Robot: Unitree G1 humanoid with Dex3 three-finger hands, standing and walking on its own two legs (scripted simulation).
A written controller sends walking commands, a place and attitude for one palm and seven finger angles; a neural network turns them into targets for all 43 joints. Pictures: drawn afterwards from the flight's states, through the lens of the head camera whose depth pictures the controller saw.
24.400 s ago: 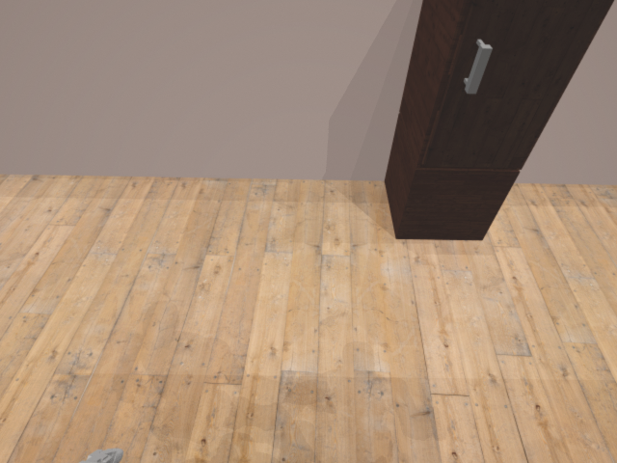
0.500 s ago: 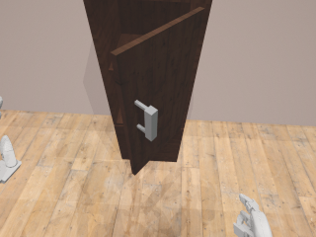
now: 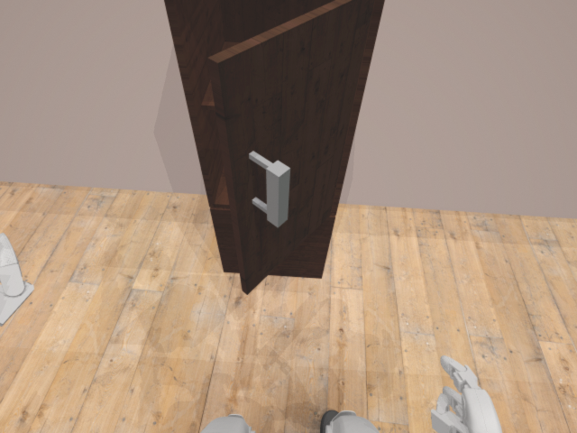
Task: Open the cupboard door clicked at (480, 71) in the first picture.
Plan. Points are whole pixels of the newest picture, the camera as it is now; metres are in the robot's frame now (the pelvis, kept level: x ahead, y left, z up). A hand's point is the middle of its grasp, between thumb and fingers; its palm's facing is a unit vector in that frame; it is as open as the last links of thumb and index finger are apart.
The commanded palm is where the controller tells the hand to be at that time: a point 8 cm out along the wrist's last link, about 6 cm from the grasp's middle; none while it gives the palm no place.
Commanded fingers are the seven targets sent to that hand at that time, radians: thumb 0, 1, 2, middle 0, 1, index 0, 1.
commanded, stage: step back with the hand held close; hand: left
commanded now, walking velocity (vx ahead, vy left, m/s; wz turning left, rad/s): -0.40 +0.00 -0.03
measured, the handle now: (267, 189) +0.47 +0.07 +0.05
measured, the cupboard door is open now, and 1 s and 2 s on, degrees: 52 52 52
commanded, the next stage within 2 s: stop stepping back and stand still in 0.52 s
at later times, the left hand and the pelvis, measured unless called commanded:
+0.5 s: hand out of the picture +0.11 +0.27 +0.20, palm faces +0.52 -0.73 -0.44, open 7.4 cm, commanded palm +0.05 +0.29 +0.20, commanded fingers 0.00 0.90 0.90 -0.20 -0.30 -0.20 -0.30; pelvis -0.08 -0.01 +0.01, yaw +2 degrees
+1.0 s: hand out of the picture +0.05 +0.24 +0.18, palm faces +0.27 -0.79 -0.55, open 7.4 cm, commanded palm -0.01 +0.28 +0.20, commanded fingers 0.00 0.90 0.90 -0.20 -0.30 -0.20 -0.30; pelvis -0.17 -0.01 +0.02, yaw -5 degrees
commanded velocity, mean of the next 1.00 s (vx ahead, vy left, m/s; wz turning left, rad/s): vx -0.16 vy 0.01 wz -0.06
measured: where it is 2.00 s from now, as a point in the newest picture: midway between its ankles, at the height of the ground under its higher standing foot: outside the picture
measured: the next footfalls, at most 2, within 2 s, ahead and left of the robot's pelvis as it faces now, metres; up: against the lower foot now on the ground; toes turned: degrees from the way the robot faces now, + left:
right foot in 0.54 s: -0.13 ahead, -0.14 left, +0.00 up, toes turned +1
left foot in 0.72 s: -0.04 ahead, +0.08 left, +0.00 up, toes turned +0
